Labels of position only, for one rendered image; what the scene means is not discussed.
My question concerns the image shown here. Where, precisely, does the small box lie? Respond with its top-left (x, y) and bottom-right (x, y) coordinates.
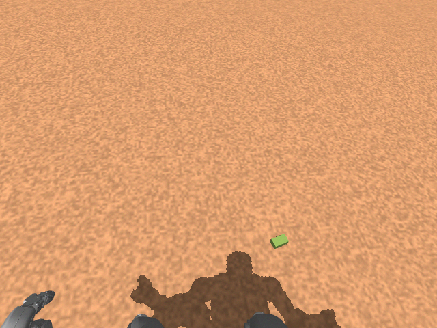
top-left (270, 234), bottom-right (289, 249)

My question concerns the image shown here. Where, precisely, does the left robot hand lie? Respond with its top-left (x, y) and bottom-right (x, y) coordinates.
top-left (1, 290), bottom-right (55, 328)

